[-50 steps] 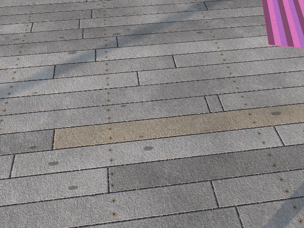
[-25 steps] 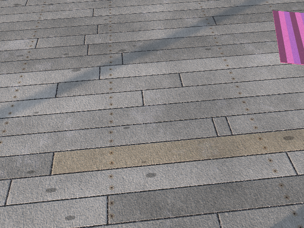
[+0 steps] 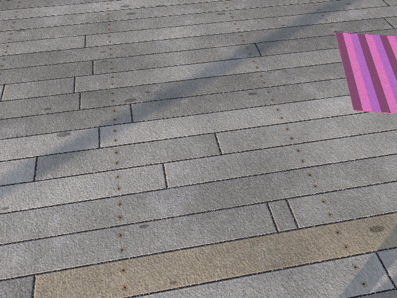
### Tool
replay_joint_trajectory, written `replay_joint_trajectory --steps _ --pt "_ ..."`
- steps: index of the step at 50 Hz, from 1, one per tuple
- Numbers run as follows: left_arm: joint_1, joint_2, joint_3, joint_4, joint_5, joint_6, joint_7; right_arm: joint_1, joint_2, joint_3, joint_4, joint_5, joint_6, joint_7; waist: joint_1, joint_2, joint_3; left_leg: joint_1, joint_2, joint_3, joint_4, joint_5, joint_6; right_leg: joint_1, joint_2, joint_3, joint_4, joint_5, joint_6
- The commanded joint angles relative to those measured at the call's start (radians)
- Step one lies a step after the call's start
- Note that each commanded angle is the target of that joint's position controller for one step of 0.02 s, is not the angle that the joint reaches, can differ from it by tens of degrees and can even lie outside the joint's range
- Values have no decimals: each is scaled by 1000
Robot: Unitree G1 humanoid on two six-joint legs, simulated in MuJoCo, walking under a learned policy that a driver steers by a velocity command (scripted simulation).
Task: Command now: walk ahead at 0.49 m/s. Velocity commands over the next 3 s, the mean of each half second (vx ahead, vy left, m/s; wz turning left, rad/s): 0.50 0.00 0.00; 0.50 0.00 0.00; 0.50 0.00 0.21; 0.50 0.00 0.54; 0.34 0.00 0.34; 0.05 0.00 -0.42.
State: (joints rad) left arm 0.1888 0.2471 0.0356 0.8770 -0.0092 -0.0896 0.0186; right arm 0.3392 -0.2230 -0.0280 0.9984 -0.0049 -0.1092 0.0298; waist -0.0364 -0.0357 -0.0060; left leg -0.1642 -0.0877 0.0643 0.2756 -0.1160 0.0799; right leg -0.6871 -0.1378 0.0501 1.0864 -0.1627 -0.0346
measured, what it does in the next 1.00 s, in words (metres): walks ahead: right foot, then left foot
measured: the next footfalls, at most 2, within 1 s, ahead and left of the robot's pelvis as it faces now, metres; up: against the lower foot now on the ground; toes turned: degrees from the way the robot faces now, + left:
right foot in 0.28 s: +0.32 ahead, -0.17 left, +0.00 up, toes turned -2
left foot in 0.84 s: +0.64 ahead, +0.07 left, +0.00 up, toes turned +3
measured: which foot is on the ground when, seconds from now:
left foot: down 0.00-0.30, up 0.32-0.82, down 0.84-1.00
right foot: up 0.00-0.26, down 0.28-0.86, up 0.88-1.00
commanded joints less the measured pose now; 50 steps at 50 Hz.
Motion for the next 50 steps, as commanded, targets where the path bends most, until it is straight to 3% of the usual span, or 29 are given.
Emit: replay_joint_trajectory --steps 1,2,8,11,13,14,15,16,17,18,19,20,21,24,25,31,33,36,39,40,41,42,43,44,45,46,47,48,50 --pt "18 53 17 -37 10 0 4 -40 -137 -24 -60 4 -12 -22 40 56 50 -80 271 -201 -192 27 167 -14 -24 1 -147 173 21" --pt "-16 33 9 -49 5 -4 0 -24 -164 -29 -59 7 -9 -26 29 82 56 -74 286 -195 -192 37 167 -1 -24 0 -238 206 24" --pt "-207 41 6 -101 -11 -17 -32 83 -166 -32 -21 28 13 -32 -44 76 85 95 299 -156 -126 25 125 34 42 -47 -512 211 25" --pt "-190 71 14 -117 -14 -28 -46 70 -186 -42 -15 28 27 -34 -13 104 74 159 348 -189 -56 55 106 100 56 -46 -569 101 -18" --pt "-14 117 43 -70 -10 -34 -45 36 -183 -38 -24 24 38 -34 85 107 -21 144 297 -143 155 326 71 346 114 -95 -612 58 -58" --pt "188 192 72 -17 -5 -37 -36 24 -139 -21 -44 10 38 -34 163 47 -160 13 231 -80 425 316 33 627 32 -2 -592 73 -111" --pt "322 312 102 10 11 -29 -35 124 -24 15 -64 5 17 -25 149 -207 -302 -410 62 -2 841 -37 -49 1034 -218 431 -655 -40 -269" --pt "341 232 80 15 8 -29 -40 118 -62 9 -51 19 -11 -21 156 -228 -364 -561 39 -156 1009 -427 -39 1078 -270 691 -792 -132 -304" --pt "245 168 58 -3 4 -32 -40 32 -159 -16 -76 48 -26 -16 135 -156 -223 -649 105 -180 1074 -369 -12 962 -241 551 -795 -141 -246" --pt "146 129 44 -29 3 -29 -40 -32 -166 -18 -93 49 -28 -19 106 -84 -145 -629 163 -152 1045 -270 -2 823 -201 405 -812 -72 -210" --pt "77 90 30 -40 6 -26 -46 -70 -152 -23 -96 33 -20 -26 79 -13 -72 -592 197 -134 979 -192 -3 690 -149 301 -856 -7 -186" --pt "60 71 22 -38 14 -30 -54 -63 -140 -28 -96 20 -9 -30 51 -44 -38 -520 226 -140 920 -147 -4 595 -113 215 -873 133 -164" --pt "53 76 24 -28 15 -30 -56 -25 -107 -25 -90 20 6 -30 21 -72 -43 -479 232 -132 891 -118 -16 560 -101 188 -906 121 -176" --pt "106 96 31 5 15 -37 -48 -51 -93 -28 -95 17 30 -35 15 -28 4 -509 236 -117 819 -46 -38 524 -77 96 -940 286 -192" --pt "117 120 37 13 13 -34 -41 -87 -88 -28 -114 12 30 -36 16 -28 14 -550 237 -118 752 -4 -51 544 -89 92 -950 293 -200" --pt "207 131 37 52 3 -19 -16 -310 -62 -22 -176 16 20 -22 80 -21 56 -539 196 -75 403 228 -58 598 -58 13 -982 217 -160" --pt "251 114 34 75 -3 -14 -14 -369 -70 -23 -192 19 17 -14 101 -11 79 -553 179 -65 342 227 -49 659 -60 1 -975 220 -152" --pt "271 131 43 100 -6 -1 -8 -431 -73 -19 -226 26 9 3 105 -27 108 -575 179 -77 283 176 -27 749 -115 15 -936 232 -150" --pt "241 152 53 101 -9 12 -3 -392 -99 -29 -227 26 0 16 63 -40 75 -464 149 -55 243 70 7 794 -135 11 -854 383 -128" --pt "222 159 55 97 -8 17 -2 -331 -122 -41 -212 24 -2 15 27 -55 32 -355 112 -22 238 44 23 792 -121 -4 -779 552 -116" --pt "204 150 51 93 -5 23 -3 -190 -155 -62 -169 23 -2 9 -45 -50 -48 -161 74 9 223 49 46 753 -76 -39 -615 683 -95" --pt "195 125 38 74 5 24 -4 2 -216 -87 -118 17 0 1 -117 -3 -179 144 159 -88 258 73 95 581 -20 -77 -357 565 -61" --pt "318 6 2 64 9 5 -17 138 -318 -112 -91 -1 5 -5 -87 237 -342 557 426 -553 197 -80 264 157 151 -100 68 91 15" --pt "309 24 2 81 -5 -25 -24 135 -250 -88 -89 7 7 -2 -88 280 -407 596 485 -822 37 -153 292 13 197 61 234 -400 7" --pt "210 117 28 52 -34 -41 -27 43 -193 -70 -101 17 4 -3 -75 221 -248 471 450 -678 25 -179 226 -82 131 76 297 -358 -16" --pt "135 130 30 29 -38 -46 -22 -53 -155 -58 -126 18 3 -4 -45 141 -148 306 416 -532 5 -117 187 -73 71 43 258 -256 -27" --pt "90 124 37 23 -21 -40 -13 -122 -118 -45 -134 10 3 1 -12 65 -68 147 369 -423 -36 -41 156 -26 31 20 191 -177 -29" --pt "103 111 44 25 -8 -28 -7 -138 -94 -37 -130 -3 -4 8 22 101 -37 39 332 -339 -50 99 134 54 1 27 136 -134 -31" --pt "160 60 40 38 -8 0 -4 -134 -96 -39 -112 -2 -7 10 58 123 -36 -36 308 -286 -113 66 154 116 -17 20 83 -94 -19"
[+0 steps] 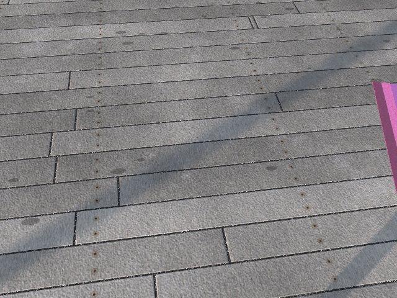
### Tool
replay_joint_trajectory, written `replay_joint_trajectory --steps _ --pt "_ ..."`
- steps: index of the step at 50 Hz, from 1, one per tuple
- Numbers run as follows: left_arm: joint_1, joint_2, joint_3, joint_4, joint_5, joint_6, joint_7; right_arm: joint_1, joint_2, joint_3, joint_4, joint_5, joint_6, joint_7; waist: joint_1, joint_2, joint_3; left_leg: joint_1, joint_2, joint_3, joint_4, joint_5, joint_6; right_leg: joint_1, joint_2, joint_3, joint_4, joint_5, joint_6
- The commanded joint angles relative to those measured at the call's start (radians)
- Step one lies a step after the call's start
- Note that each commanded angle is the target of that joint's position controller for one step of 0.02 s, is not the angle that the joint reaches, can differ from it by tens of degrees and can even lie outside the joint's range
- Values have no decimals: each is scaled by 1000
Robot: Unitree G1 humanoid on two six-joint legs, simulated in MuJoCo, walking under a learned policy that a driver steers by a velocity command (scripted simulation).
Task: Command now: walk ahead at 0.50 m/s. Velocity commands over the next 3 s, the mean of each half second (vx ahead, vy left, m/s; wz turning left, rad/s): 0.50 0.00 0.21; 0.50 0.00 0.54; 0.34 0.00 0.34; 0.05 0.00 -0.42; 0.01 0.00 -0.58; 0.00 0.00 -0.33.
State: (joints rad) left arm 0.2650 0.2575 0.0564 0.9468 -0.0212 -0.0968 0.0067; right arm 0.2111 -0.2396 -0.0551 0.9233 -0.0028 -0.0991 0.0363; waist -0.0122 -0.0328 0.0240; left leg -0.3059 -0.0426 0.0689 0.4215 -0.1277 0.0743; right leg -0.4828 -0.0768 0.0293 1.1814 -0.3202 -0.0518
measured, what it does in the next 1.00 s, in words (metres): walks ahead, turning left: right foot, then left foot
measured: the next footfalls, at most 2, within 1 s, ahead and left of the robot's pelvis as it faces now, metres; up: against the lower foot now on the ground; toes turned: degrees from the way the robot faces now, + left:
right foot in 0.38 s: +0.40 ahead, -0.15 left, +0.00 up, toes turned +4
left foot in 0.92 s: +0.58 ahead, +0.18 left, +0.00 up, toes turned +27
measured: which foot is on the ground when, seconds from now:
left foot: down 0.00-0.38, up 0.40-0.90, down 0.92-1.00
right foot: up 0.00-0.36, down 0.38-0.94, up 0.96-1.00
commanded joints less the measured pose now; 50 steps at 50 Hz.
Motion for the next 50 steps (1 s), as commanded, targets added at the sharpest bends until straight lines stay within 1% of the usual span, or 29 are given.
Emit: replay_joint_trajectory --steps 1,3,6,9,13,17,18,19,20,21,22,23,24,25,26,28,30,31,34,38,41,43,44,45,46,47,48,49,50 --pt "76 45 21 -36 3 16 10 7 -98 -16 -28 -7 -19 -3 40 103 -50 85 258 -265 -282 78 167 -100 -80 35 -35 91 4" --pt "0 54 24 -66 12 21 13 37 -132 -23 -15 -2 -20 -17 31 81 -9 98 270 -238 -303 145 183 -179 -91 34 -141 162 31" --pt "-99 45 26 -95 18 17 10 92 -138 -22 5 0 -9 -35 5 76 -1 159 252 -192 -311 154 154 -241 -83 25 -309 327 45" --pt "-225 32 17 -129 14 8 -1 151 -136 -20 25 12 -3 -40 -38 81 31 167 222 -158 -309 150 130 -197 -46 -7 -494 426 49" --pt "-339 34 11 -170 4 -7 -21 222 -147 -25 51 23 14 -45 -72 86 57 262 249 -199 -254 120 131 -192 -5 -9 -632 396 53" --pt "-311 83 22 -178 2 -29 -36 208 -161 -38 51 28 29 -56 -24 117 32 309 281 -256 -148 190 105 -54 31 -8 -713 284 28" --pt "-229 101 33 -160 2 -34 -32 183 -171 -41 45 27 33 -55 26 140 -6 287 267 -256 -69 290 90 73 48 -22 -736 268 10" --pt "-73 154 58 -116 8 -38 -24 163 -143 -32 32 22 33 -53 96 119 -111 225 204 -217 104 360 60 301 38 -17 -727 277 -23" --pt "115 235 78 -92 25 -38 -14 149 -93 -13 -7 5 32 -51 160 4 -285 29 119 -152 423 130 18 614 -154 175 -694 270 -88" --pt "164 290 89 -69 24 -28 -20 289 35 21 -20 25 14 -46 93 -300 -423 -354 -20 -110 749 -433 -36 937 -381 604 -794 116 -235" --pt "142 173 61 -85 25 -26 -17 243 -89 -8 -7 48 4 -47 118 -198 -384 -443 40 -218 878 -447 -27 874 -351 648 -862 -28 -206" --pt "60 116 43 -103 22 -27 -13 148 -149 -27 -35 58 2 -49 114 -133 -238 -484 85 -200 894 -356 -15 735 -317 481 -881 -14 -154" --pt "-13 96 33 -110 25 -25 -13 107 -136 -29 -42 52 8 -54 83 -53 -159 -441 130 -180 869 -271 -16 586 -279 366 -914 66 -129" --pt "-56 78 28 -108 27 -24 -14 94 -118 -34 -47 38 15 -56 56 -54 -101 -404 157 -178 824 -217 -19 475 -252 282 -949 128 -126" --pt "-71 59 23 -103 35 -27 -17 105 -99 -39 -45 35 27 -52 33 -66 -68 -345 180 -184 789 -191 -17 399 -216 192 -971 207 -109" --pt "-79 75 31 -86 35 -29 -12 118 -51 -36 -58 43 52 -49 3 -83 -44 -322 194 -168 757 -160 -22 334 -213 122 -1030 208 -129" --pt "-65 81 37 -75 33 -34 -6 77 -56 -41 -80 34 67 -48 5 -40 -6 -371 197 -173 713 -103 -30 330 -204 35 -1043 312 -128" --pt "-65 105 43 -69 35 -32 -1 56 -50 -40 -96 32 71 -47 -1 -45 -3 -396 195 -174 663 -64 -38 338 -213 15 -1055 307 -135" --pt "-55 129 51 -64 38 -24 10 -12 -50 -37 -123 26 68 -30 11 -26 13 -401 195 -157 512 73 -49 358 -206 -86 -1066 345 -127" --pt "-5 157 61 -52 22 -10 18 -166 -46 -26 -176 22 62 -3 66 -9 53 -377 172 -72 331 143 -39 411 -205 -180 -1057 331 -99" --pt "26 182 70 -39 5 7 16 -222 -58 -26 -217 26 68 12 72 -19 70 -380 157 -43 266 59 -10 512 -238 -205 -1012 367 -83" --pt "13 200 76 -43 -4 20 16 -208 -86 -38 -230 25 70 18 45 -38 46 -312 108 10 242 -38 24 558 -240 -239 -915 610 -61" --pt "-1 221 82 -46 -10 27 17 -153 -104 -49 -227 25 72 17 7 -62 3 -215 70 42 238 -83 44 555 -240 -252 -817 778 -48" --pt "-28 224 81 -54 -16 37 17 -20 -140 -73 -194 29 72 15 -75 -46 -65 -40 15 76 182 -55 75 525 -207 -286 -635 900 -25" --pt "-18 202 71 -61 -5 39 19 161 -215 -113 -140 33 76 0 -151 3 -161 247 -17 38 148 -18 115 374 -161 -304 -375 808 19" --pt "35 86 35 -113 41 25 13 220 -348 -143 -126 39 78 -17 -94 270 -218 570 244 -435 90 -78 252 -56 -33 -288 12 85 87" --pt "20 65 16 -145 19 -22 1 219 -341 -125 -167 26 59 -10 -71 273 -382 704 383 -903 -116 -280 373 -261 97 -29 202 -301 89" --pt "-112 140 34 -171 -26 -49 -9 208 -255 -98 -163 16 43 -1 -114 148 -287 663 368 -809 -165 -232 303 -372 51 39 240 -220 57" --pt "-133 136 32 -175 -28 -62 -9 162 -218 -86 -164 18 33 -1 -85 118 -196 547 336 -668 -148 -150 262 -383 9 33 175 -124 31"
Over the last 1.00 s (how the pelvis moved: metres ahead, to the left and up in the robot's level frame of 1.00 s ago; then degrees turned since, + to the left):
0.55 -0.01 -0.01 1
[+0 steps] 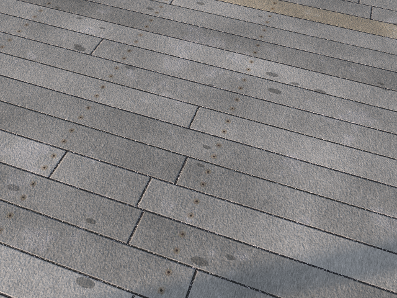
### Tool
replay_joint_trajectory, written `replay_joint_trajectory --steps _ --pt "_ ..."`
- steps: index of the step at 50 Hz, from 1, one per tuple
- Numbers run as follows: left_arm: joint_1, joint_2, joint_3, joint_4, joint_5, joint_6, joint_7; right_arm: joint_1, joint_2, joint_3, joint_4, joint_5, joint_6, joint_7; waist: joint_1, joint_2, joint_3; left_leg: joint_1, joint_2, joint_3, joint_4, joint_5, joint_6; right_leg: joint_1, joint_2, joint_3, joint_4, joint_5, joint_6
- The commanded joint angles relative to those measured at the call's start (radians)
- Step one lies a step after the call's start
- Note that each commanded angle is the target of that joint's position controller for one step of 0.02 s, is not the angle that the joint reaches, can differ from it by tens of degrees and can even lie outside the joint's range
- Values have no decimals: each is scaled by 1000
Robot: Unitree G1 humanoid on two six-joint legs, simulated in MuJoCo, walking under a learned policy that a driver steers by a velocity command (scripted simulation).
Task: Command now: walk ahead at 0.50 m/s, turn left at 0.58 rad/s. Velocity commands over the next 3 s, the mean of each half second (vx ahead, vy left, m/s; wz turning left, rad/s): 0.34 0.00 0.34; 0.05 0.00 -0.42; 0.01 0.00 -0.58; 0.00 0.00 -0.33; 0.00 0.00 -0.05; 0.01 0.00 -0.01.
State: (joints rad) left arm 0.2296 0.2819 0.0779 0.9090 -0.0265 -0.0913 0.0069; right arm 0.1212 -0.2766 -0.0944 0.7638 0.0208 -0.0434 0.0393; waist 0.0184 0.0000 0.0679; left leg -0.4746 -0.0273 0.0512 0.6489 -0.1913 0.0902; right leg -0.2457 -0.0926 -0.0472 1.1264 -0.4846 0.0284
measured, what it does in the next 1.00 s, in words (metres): walks ahead: right foot, then left foot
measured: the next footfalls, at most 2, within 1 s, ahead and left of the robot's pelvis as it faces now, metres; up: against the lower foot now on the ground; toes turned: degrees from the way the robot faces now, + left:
right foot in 0.40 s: +0.42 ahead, -0.08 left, +0.00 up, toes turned +10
left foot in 0.82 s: +0.37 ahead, +0.14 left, +0.00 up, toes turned -6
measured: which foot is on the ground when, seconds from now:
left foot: down 0.00-0.44, up 0.46-0.80, down 0.82-1.00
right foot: up 0.00-0.38, down 0.40-0.82, up 0.84-1.00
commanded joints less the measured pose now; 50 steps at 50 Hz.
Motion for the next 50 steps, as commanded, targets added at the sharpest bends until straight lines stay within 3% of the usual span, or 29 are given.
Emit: replay_joint_trajectory --steps 1,2,4,5,6,10,12,16,18,20,21,22,23,24,25,26,28,29,31,34,37,39,40,41,42,43,44,46,50 --pt "-93 109 14 -115 8 -67 3 167 -137 -32 -24 -2 -24 -5 -70 4 -177 564 272 -527 -375 7 204 -547 -19 114 148 120 -54" --pt "-71 119 23 -112 24 -58 7 119 -116 -24 -41 -9 -28 -7 -29 42 -153 443 247 -450 -373 170 197 -456 -44 121 79 158 -48" --pt "-53 116 29 -115 27 -31 4 92 -107 -20 -54 -12 -31 -16 3 47 -146 340 211 -407 -420 188 196 -373 -51 124 -5 200 -26" --pt "-63 97 27 -117 32 -19 7 104 -118 -22 -51 -9 -33 -25 4 22 -135 316 194 -375 -436 199 191 -372 -42 111 -40 236 -16" --pt "-89 84 22 -131 36 -12 9 126 -143 -27 -48 -8 -37 -31 1 47 -116 293 199 -365 -442 251 204 -384 -32 105 -98 268 2" --pt "-243 61 12 -183 40 -15 4 190 -146 -27 -28 -4 -27 -56 -44 63 -62 271 133 -283 -407 370 140 -385 34 92 -399 482 24" --pt "-289 45 4 -204 37 -19 -6 213 -149 -29 -22 -2 -14 -63 -60 93 -71 249 104 -256 -361 437 100 -310 82 72 -518 567 14" --pt "-300 49 -4 -206 38 -29 -37 252 -101 -10 7 -10 -4 -76 -88 106 -95 344 148 -271 -295 427 74 -259 89 70 -619 668 -24" --pt "-259 76 1 -193 43 -39 -46 234 -101 -6 12 -22 -5 -78 -67 117 -108 412 177 -292 -226 495 68 -238 87 69 -645 589 -58" --pt "-137 111 12 -153 54 -50 -45 196 -106 -3 5 -24 -7 -76 -2 95 -161 436 128 -255 -63 642 30 -78 103 41 -730 686 -106" --pt "-65 161 20 -145 71 -53 -43 230 -82 7 -10 -41 -11 -72 -1 5 -272 333 62 -231 131 471 -10 157 -12 164 -653 1040 -172" --pt "-10 179 18 -142 78 -39 -42 368 -55 20 13 -35 -16 -67 -20 -177 -410 94 -34 -178 448 -22 -93 447 -221 410 -609 1304 -363" --pt "16 107 1 -119 44 -22 -48 404 -83 21 26 -34 -12 -57 -21 -236 -474 -10 -48 -185 550 -459 -126 493 -285 594 -675 1177 -428" --pt "-42 102 -1 -143 12 -4 -48 311 -150 4 5 -22 2 -56 -7 -147 -368 -74 -7 -200 620 -441 -139 389 -246 592 -717 863 -387" --pt "-96 109 -1 -166 14 17 -42 188 -152 -1 -28 -21 19 -61 9 -59 -249 -129 -2 -165 647 -394 -142 250 -203 545 -780 631 -341" --pt "-127 145 7 -179 22 29 -35 160 -148 -3 -46 -17 34 -67 -8 -59 -186 -142 13 -160 635 -362 -145 135 -208 545 -806 535 -349" --pt "-158 143 11 -192 32 51 -20 158 -123 -4 -47 -23 52 -81 -36 -65 -133 -56 42 -154 457 -311 -134 -36 -116 452 -858 382 -282" --pt "-162 142 14 -196 36 61 -15 161 -88 3 -43 -24 50 -88 -42 -90 -135 -11 27 -125 360 -295 -132 -75 -68 402 -866 368 -254" --pt "-134 156 24 -202 34 73 -3 159 -64 10 -41 -30 43 -95 -33 -118 -185 45 7 -112 264 -247 -139 -77 -54 388 -862 406 -259" --pt "-126 165 35 -216 19 88 9 126 -72 10 -51 -23 39 -92 -21 -138 -216 95 -4 -124 140 -152 -144 -74 -48 417 -861 303 -247" --pt "-116 165 38 -225 13 102 14 98 -80 8 -64 -20 32 -85 -15 -150 -198 126 -17 -128 24 -122 -138 -72 -41 472 -853 211 -223" --pt "-124 162 38 -234 7 114 20 126 -79 4 -58 -16 21 -76 -41 -153 -180 212 -24 -110 -137 -47 -116 -99 -16 484 -823 176 -192" --pt "-108 151 34 -234 3 119 23 147 -97 -3 -54 -17 17 -74 -53 -143 -172 289 3 -117 -223 -17 -95 -141 15 473 -792 138 -161" --pt "-87 114 23 -240 5 119 23 186 -161 -19 -59 -33 17 -80 -56 -55 -186 394 166 -243 -295 -50 -36 -243 66 415 -665 38 -109" --pt "-99 67 13 -288 3 108 18 160 -256 -42 -56 -69 27 -80 -15 257 -137 374 371 -508 -384 -7 110 -426 224 184 -432 -48 -59" --pt "-79 148 36 -272 16 94 14 99 -204 -31 -94 -90 22 -81 -20 247 -152 314 451 -574 -394 81 180 -423 169 181 -182 -92 -24" --pt "-37 190 55 -243 11 98 10 38 -150 -14 -119 -78 17 -87 6 166 -145 278 401 -480 -375 132 154 -397 157 197 -67 -39 -10" --pt "23 159 54 -203 14 127 20 -31 -110 0 -133 -37 15 -89 24 111 -112 280 302 -311 -340 179 84 -413 144 167 63 60 30" --pt "-66 98 30 -267 3 138 11 37 -119 1 -116 -41 31 -97 -34 143 -88 348 265 -171 -333 282 103 -448 104 94 -2 143 79"
Over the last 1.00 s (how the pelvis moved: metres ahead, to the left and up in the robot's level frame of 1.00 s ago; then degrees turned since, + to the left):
0.50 0.07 -0.02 26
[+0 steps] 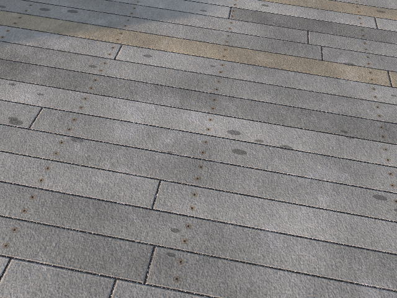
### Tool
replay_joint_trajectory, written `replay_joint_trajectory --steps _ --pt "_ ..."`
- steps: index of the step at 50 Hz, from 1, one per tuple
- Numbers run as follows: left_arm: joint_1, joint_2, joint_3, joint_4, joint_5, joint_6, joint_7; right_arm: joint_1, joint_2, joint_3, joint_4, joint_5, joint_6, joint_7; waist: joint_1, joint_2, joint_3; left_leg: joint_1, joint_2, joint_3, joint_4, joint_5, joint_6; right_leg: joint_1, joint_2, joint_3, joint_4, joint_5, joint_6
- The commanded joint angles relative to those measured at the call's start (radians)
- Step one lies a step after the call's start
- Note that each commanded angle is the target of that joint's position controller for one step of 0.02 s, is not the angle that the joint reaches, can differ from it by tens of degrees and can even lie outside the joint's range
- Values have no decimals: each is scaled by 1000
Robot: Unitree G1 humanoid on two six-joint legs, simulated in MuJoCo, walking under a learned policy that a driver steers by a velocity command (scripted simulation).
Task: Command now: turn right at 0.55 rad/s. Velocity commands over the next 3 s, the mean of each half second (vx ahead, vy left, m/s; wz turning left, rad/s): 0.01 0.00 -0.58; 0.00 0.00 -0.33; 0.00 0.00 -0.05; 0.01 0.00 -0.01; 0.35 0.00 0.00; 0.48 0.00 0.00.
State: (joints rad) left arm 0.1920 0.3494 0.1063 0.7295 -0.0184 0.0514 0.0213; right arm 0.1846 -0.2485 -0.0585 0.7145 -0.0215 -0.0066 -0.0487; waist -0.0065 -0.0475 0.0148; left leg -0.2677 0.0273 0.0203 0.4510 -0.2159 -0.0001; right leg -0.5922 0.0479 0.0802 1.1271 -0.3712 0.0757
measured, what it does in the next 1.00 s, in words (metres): steps on the spot, turning right: right foot, then left foot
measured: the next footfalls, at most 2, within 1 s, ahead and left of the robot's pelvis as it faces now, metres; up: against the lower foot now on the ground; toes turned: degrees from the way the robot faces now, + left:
right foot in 0.24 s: +0.03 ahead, -0.15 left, +0.00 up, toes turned -11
left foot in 0.68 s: +0.11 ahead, +0.06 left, +0.00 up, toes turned -28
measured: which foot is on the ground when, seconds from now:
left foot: down 0.00-0.24, up 0.26-0.66, down 0.68-1.00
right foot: up 0.00-0.22, down 0.24-0.70, up 0.72-0.98, down 1.00-1.00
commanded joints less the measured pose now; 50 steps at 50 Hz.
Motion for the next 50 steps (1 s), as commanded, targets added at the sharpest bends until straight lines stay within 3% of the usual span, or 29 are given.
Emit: replay_joint_trajectory --steps 1,4,8,10,11,12,13,14,15,17,18,20,24,27,31,33,34,35,36,37,38,39,40,43,45,46,48,49,50 --pt "-55 24 -3 -107 -5 -6 -7 -3 -158 -39 -62 2 -1 -11 -27 200 -47 182 224 -137 -128 324 202 -99 -50 -39 -59 29 38" --pt "-82 8 -16 -145 -1 -8 -27 4 -204 -57 -62 9 7 -6 -44 222 -83 196 260 -103 -109 363 212 11 -78 -79 -221 -6 28" --pt "-66 37 -4 -166 -4 1 -42 -5 -231 -71 -59 29 6 13 -37 244 -89 177 292 -76 -73 399 203 146 -59 -143 -401 -2 -21" --pt "-14 32 3 -156 -4 5 -48 -30 -229 -73 -54 50 4 17 5 235 -91 152 283 -41 0 384 157 256 -37 -170 -595 121 -70" --pt "29 46 12 -142 0 5 -43 -1 -205 -67 -38 54 0 20 21 199 -102 98 253 4 73 319 104 369 -16 -160 -708 233 -103" --pt "74 118 36 -140 -2 3 -30 42 -162 -57 -29 30 -5 24 19 40 -137 -70 185 94 263 125 14 565 -120 6 -745 507 -156" --pt "75 238 55 -167 9 -1 -15 20 -89 -26 -88 -31 -9 31 -8 -290 -141 -397 41 124 571 -463 -86 712 -395 370 -695 950 -328" --pt "111 195 42 -173 44 -24 -28 -78 -148 -42 -108 -7 -14 24 91 -189 -220 -444 1 -43 732 -496 -88 646 -451 430 -739 859 -462" --pt "73 170 31 -167 46 -41 -32 -105 -181 -53 -106 21 -9 19 70 -110 -162 -452 17 -74 784 -418 -74 598 -390 340 -755 753 -422" --pt "-29 114 14 -174 7 -44 -18 -81 -182 -60 -81 15 3 1 21 -53 -105 -450 33 -93 724 -268 -69 522 -294 247 -760 603 -323" --pt "-54 106 8 -178 5 -40 -12 -75 -176 -60 -81 4 8 -2 8 -50 -98 -410 26 -92 719 -209 -71 472 -271 237 -777 562 -308" --pt "-63 113 6 -182 15 -35 -4 -28 -162 -57 -71 10 3 4 -15 -81 -114 -355 -2 -84 676 -156 -83 442 -247 215 -775 592 -320" --pt "-38 128 13 -176 7 -29 8 -69 -130 -43 -79 14 -5 12 12 -80 -119 -301 -28 -92 448 -115 -92 447 -221 249 -758 474 -304" --pt "-42 144 19 -180 9 -23 4 -86 -135 -42 -89 20 -11 22 23 -101 -105 -229 -49 -101 338 -130 -83 401 -219 317 -756 378 -307" --pt "-60 134 14 -183 5 -16 -5 -60 -148 -47 -90 28 -25 38 22 -121 -115 -137 -60 -98 195 -137 -60 413 -215 392 -715 422 -292" --pt "-81 112 3 -182 -4 -11 -1 -16 -134 -46 -80 25 -34 48 -14 -111 -123 -7 -55 -75 -12 17 -33 389 -178 383 -667 421 -249" --pt "-52 85 -6 -176 0 -13 2 -10 -153 -50 -83 13 -37 47 -10 -76 -127 86 6 -117 -76 131 -7 339 -143 361 -635 318 -201" --pt "-6 32 -23 -174 22 -18 2 -8 -209 -56 -102 -8 -34 42 22 100 -154 181 189 -291 -110 289 61 251 -52 252 -477 82 -140" --pt "-5 47 -17 -195 12 -27 3 -33 -237 -58 -86 -31 -29 43 61 326 -94 129 323 -477 -131 409 233 124 66 102 -367 -207 -86" --pt "-10 123 5 -176 22 -32 8 -47 -182 -46 -105 -20 -34 43 22 271 -92 99 361 -511 -148 369 309 112 21 100 -172 -278 -39" --pt "-14 154 22 -160 11 -31 7 -53 -174 -42 -104 -8 -34 40 17 216 -75 99 318 -450 -138 333 288 86 22 98 -61 -240 -24" --pt "3 129 21 -136 9 -22 10 -70 -173 -41 -105 4 -32 37 28 172 -68 100 265 -382 -126 284 244 78 18 100 -21 -199 -7" --pt "6 105 16 -131 12 -14 11 -87 -160 -36 -102 18 -32 35 27 170 -52 105 243 -345 -116 288 224 65 11 106 -15 -158 7" --pt "-3 12 -16 -124 10 -10 3 -94 -129 -22 -91 14 -19 35 25 197 -66 104 163 -218 -96 354 194 159 -18 20 -207 -104 27" --pt "-43 -18 -32 -132 11 -15 -2 -67 -142 -26 -80 14 -7 36 -9 237 -87 124 154 -203 -78 376 197 240 -39 -32 -383 -103 25" --pt "-43 -7 -29 -129 6 -16 -3 -46 -154 -28 -74 16 -2 37 -19 245 -95 137 161 -217 -68 377 203 270 -36 -46 -456 -72 22" --pt "9 0 -24 -100 6 -18 -7 -48 -153 -22 -67 30 2 40 12 228 -93 113 152 -214 -41 347 182 384 -23 -75 -707 130 -4" --pt "14 13 -23 -94 16 -19 -8 -14 -141 -17 -55 33 -4 42 11 206 -89 80 141 -212 -42 306 144 457 -33 -53 -793 233 -29" --pt "19 56 -19 -106 27 -20 -3 11 -128 -9 -49 20 -17 47 -2 144 -108 20 122 -193 -24 222 85 546 -105 30 -774 357 -61"
Over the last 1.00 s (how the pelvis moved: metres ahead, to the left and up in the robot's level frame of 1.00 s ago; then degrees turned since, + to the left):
0.30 0.03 0.02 -8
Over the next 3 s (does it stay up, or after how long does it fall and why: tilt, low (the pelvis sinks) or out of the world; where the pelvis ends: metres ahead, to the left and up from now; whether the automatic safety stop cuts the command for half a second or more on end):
stays up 0.41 -0.26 0.00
